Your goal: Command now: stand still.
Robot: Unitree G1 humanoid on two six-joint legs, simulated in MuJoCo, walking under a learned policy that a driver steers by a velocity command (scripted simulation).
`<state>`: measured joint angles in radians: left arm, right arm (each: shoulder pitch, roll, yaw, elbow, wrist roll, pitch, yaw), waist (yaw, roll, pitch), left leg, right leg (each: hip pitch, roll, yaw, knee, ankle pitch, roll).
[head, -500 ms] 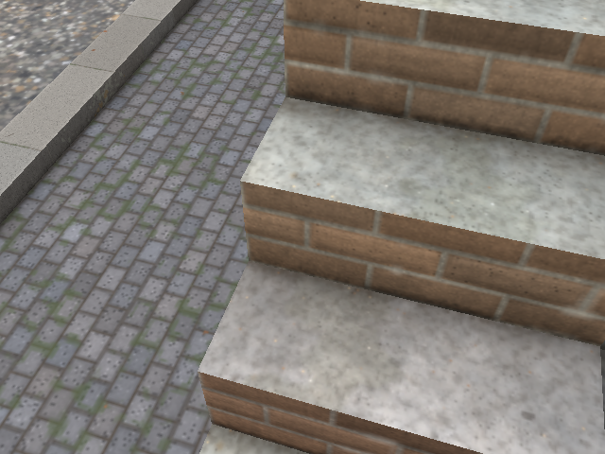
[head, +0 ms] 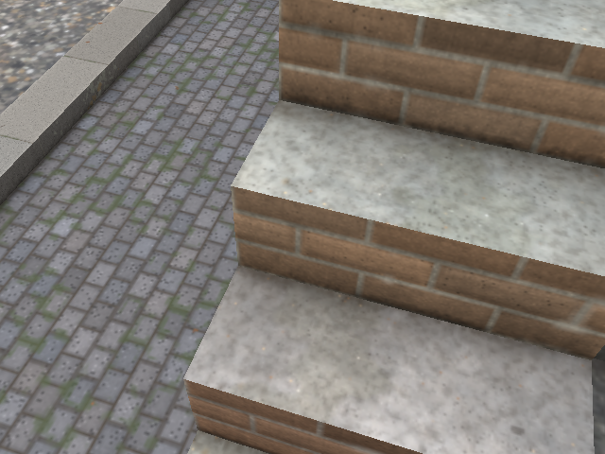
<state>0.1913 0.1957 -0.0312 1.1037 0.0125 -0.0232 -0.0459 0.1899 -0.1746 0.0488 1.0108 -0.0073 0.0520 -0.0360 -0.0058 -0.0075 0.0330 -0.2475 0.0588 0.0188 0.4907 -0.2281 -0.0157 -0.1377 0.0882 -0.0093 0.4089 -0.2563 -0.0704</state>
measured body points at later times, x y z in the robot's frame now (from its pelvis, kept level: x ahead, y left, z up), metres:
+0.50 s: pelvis +0.07 -0.01 -0.01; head +0.07 +0.00 +0.44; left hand +0.12 +0.22 -0.16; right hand +0.12 -0.25 -0.14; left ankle +0.02 +0.13 -0.74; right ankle -0.02 -0.08 -0.72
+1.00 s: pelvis +0.11 -0.09 +0.13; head +0.10 -0.11 +0.58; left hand +0.27 +0.08 +0.01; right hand +0.25 -0.37 +0.03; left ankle +0.02 -0.03 -0.41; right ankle +0.04 -0.18 -0.53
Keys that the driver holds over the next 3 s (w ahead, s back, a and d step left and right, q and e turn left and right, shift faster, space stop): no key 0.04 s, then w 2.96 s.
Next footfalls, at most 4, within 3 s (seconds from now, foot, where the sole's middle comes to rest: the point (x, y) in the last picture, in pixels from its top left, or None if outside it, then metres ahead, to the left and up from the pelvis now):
0.78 right None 0.08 -0.18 -0.57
1.24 left None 0.26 -0.03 -0.57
1.74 right None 0.21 -0.23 -0.57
2.12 left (330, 366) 0.50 -0.02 -0.37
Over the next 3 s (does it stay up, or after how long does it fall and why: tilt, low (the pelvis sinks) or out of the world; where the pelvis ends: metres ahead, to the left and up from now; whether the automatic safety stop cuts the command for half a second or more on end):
stays up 0.58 -0.22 0.56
